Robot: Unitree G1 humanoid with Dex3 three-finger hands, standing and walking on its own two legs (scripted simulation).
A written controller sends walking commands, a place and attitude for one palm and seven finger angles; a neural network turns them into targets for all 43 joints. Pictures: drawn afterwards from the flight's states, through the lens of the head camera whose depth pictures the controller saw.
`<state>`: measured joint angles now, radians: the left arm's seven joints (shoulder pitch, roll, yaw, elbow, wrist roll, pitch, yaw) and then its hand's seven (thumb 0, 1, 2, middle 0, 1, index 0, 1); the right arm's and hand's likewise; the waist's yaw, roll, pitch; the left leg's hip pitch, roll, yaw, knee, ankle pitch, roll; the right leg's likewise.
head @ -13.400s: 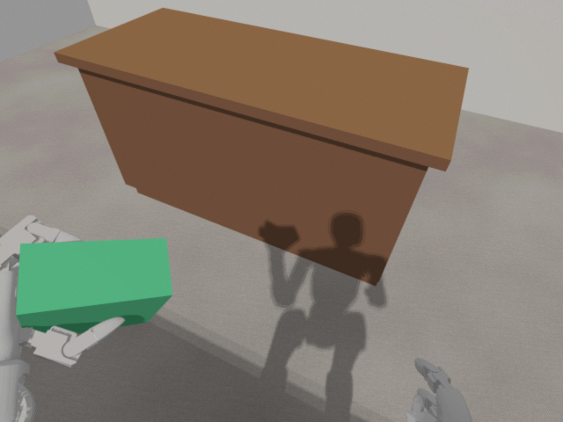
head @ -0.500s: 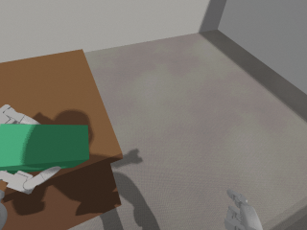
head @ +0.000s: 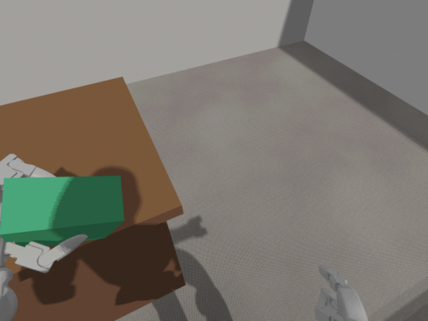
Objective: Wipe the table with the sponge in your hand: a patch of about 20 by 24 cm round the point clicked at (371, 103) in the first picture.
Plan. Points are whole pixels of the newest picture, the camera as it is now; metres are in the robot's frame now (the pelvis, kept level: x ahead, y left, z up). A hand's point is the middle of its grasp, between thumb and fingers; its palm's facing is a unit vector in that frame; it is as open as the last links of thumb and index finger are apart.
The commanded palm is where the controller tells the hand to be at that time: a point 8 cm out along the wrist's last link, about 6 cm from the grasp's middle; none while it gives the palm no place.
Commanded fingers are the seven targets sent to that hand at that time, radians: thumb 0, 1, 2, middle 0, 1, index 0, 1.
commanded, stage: shuffle to correct the standing spot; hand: left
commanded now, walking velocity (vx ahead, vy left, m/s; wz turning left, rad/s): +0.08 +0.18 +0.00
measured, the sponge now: (81, 212) +0.23 +0.21 +0.16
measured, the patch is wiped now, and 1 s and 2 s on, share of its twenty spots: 0.00 0.00 0.00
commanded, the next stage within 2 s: come to a stop and stand still in 0.84 s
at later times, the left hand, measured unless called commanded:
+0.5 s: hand out of the picture +0.20 +0.31 +0.19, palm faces +0.36 -0.81 -0.46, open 10.4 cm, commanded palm +0.15 +0.37 +0.19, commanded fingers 0.00 0.10 1.30 -1.20 -1.60 -1.20 -1.60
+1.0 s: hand out of the picture +0.24 +0.42 +0.19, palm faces +0.42 -0.78 -0.46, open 10.4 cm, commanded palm +0.20 +0.45 +0.19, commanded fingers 0.00 0.10 1.30 -1.20 -1.60 -1.20 -1.60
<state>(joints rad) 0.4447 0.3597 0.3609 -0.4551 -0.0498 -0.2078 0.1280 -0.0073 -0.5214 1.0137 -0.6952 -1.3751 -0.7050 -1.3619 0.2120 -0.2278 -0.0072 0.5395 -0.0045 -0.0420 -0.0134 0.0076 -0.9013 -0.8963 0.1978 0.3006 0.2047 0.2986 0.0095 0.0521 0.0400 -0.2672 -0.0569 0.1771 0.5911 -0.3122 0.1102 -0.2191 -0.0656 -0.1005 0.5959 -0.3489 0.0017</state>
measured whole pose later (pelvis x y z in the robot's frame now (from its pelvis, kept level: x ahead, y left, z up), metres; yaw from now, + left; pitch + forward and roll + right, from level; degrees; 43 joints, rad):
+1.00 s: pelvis +0.04 +0.17 +0.00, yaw +0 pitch +0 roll -1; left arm 0.46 0.41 0.38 -0.44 -0.03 -0.21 0.12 -0.01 -0.52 1.01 -0.70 -1.37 -0.71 -1.36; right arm 0.22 -0.19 0.01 0.64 0.00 -0.09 -0.04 0.01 -0.90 -0.90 0.20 0.30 0.21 0.30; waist 0.02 0.05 -0.03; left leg -0.39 -0.01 0.03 0.85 -0.41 0.02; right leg -0.27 0.03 -0.13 0.57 -0.31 -0.07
